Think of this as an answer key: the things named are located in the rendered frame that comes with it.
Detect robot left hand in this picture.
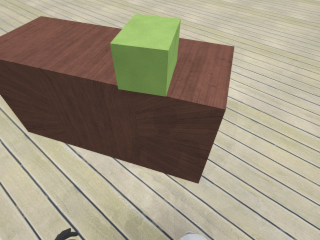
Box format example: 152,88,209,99
55,228,79,240

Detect pedestal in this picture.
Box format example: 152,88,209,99
0,16,235,184

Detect carton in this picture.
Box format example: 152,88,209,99
110,14,181,97

